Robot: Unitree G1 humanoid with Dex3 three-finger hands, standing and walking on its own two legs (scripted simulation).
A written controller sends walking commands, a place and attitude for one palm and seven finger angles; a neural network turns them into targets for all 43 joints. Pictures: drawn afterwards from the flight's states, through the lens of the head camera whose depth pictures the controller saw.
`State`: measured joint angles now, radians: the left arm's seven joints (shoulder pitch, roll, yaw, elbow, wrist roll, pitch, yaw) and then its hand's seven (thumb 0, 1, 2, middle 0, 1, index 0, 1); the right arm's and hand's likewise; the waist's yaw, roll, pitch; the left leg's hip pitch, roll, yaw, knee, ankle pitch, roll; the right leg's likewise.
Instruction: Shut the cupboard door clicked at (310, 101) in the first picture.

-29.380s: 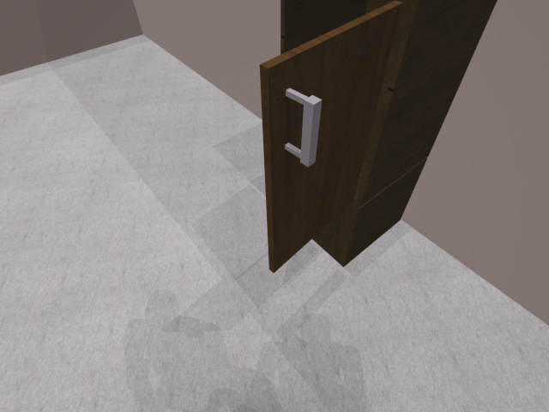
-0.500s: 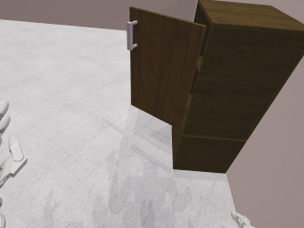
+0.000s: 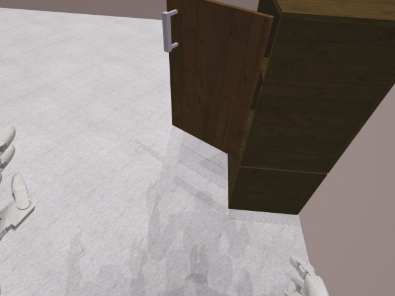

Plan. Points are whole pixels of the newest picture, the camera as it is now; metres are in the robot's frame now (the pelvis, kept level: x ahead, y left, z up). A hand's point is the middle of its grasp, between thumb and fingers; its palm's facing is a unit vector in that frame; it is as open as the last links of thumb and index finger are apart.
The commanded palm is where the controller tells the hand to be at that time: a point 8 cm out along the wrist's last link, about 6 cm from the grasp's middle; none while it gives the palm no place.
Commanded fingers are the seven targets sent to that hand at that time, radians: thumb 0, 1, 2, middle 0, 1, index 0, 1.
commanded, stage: stop stepping back and stand still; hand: left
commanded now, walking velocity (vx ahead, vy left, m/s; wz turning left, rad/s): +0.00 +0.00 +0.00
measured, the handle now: (171, 31) +0.91 +0.15 +0.14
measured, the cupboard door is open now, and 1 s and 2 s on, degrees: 59 59 59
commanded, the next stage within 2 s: let the arm hang, fingers relaxed in 0.02 s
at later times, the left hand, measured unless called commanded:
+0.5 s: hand out of the picture +0.05 +0.19 -0.17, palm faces +0.05 -0.99 -0.16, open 7.0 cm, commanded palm none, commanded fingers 0.00 0.90 0.90 -0.20 -0.30 -0.20 -0.30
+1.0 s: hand out of the picture -0.04 +0.19 -0.17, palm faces +0.06 -0.98 -0.17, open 7.4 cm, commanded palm none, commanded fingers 0.00 0.90 0.90 -0.20 -0.30 -0.20 -0.30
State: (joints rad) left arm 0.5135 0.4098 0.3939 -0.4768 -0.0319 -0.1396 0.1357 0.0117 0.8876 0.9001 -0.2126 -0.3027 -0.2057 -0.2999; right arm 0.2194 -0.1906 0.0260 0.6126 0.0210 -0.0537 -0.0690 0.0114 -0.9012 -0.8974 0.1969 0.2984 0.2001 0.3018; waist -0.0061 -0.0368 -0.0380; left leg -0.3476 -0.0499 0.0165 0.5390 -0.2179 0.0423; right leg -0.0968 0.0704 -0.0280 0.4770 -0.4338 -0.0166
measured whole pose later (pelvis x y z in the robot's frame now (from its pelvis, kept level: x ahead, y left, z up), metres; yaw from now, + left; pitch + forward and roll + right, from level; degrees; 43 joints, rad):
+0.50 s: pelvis -0.01 +0.01 +0.00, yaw +3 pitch +0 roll +0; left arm 0.27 0.19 0.01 0.83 0.01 0.04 0.03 -0.02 0.99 0.90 -0.21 -0.30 -0.20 -0.30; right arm 0.26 -0.22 0.01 0.91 -0.02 0.03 -0.02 0.01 -0.90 -0.90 0.20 0.30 0.20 0.30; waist -0.02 -0.06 0.08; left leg -0.34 -0.08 -0.05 0.59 -0.24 0.04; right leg -0.23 0.05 0.00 0.58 -0.35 -0.04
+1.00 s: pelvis -0.01 +0.03 +0.01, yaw +2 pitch -2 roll +0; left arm 0.32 0.15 -0.01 1.15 0.01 0.01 0.03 0.00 0.91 0.90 -0.20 -0.30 -0.19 -0.30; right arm 0.28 -0.15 0.01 1.12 -0.01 0.00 -0.04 0.01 -0.91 -0.90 0.20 0.30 0.20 0.30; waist 0.00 -0.01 0.02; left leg -0.19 -0.08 -0.03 0.38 -0.14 0.07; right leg -0.10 0.03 0.03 0.38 -0.25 -0.01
